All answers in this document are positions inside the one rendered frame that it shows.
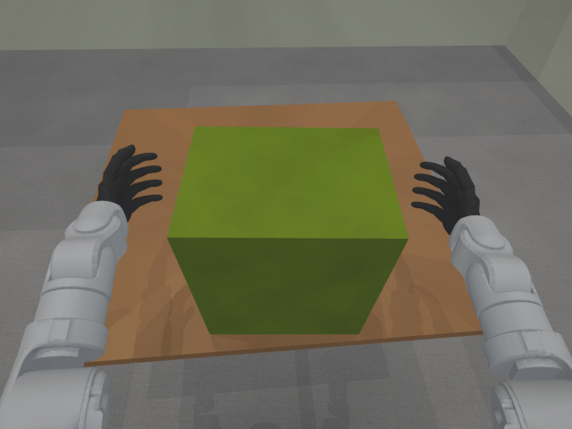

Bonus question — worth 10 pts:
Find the right robot upper arm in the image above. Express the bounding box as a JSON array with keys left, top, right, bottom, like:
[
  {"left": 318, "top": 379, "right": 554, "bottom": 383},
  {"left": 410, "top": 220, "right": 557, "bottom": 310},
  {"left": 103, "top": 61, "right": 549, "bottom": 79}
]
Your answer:
[{"left": 491, "top": 379, "right": 572, "bottom": 429}]

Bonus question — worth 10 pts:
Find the right robot forearm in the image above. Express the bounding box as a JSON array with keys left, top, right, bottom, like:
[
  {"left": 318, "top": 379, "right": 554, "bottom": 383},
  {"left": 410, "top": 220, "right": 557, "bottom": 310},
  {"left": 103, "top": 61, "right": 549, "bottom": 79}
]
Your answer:
[{"left": 449, "top": 215, "right": 572, "bottom": 381}]

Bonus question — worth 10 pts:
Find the table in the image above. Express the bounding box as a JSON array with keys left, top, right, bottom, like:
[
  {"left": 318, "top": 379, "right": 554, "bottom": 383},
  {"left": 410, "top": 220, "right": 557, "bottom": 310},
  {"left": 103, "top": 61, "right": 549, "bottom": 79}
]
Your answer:
[{"left": 84, "top": 101, "right": 483, "bottom": 367}]

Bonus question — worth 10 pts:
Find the left robot forearm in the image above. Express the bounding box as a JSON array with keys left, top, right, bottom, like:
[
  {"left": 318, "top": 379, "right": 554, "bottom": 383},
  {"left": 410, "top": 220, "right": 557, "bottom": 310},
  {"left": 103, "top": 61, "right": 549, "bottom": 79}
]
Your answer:
[{"left": 0, "top": 201, "right": 129, "bottom": 422}]

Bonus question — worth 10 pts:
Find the robot right hand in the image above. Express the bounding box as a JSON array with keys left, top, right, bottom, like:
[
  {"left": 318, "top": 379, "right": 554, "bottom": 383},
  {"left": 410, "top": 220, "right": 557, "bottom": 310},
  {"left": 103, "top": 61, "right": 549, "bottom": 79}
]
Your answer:
[{"left": 411, "top": 156, "right": 480, "bottom": 235}]

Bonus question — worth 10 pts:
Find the left robot upper arm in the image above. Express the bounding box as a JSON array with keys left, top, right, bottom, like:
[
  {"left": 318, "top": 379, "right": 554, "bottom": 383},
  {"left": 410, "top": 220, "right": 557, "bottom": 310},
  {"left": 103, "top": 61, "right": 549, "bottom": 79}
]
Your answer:
[{"left": 0, "top": 367, "right": 109, "bottom": 429}]

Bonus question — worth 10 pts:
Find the robot left hand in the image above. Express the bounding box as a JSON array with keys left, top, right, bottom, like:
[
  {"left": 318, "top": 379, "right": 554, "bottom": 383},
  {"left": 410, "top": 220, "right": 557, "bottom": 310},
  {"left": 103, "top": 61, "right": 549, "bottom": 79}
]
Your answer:
[{"left": 97, "top": 145, "right": 163, "bottom": 222}]

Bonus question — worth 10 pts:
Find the carton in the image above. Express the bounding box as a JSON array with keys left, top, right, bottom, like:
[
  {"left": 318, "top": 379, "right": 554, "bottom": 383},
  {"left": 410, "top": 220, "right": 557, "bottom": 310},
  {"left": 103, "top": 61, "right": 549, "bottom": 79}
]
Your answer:
[{"left": 167, "top": 126, "right": 408, "bottom": 334}]

